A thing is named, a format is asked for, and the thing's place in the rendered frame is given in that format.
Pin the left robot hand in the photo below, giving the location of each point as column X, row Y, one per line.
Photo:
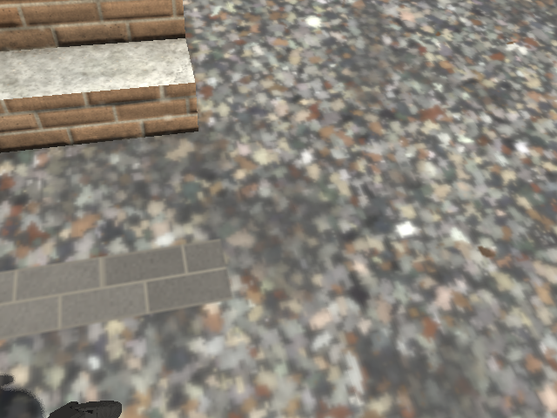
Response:
column 91, row 409

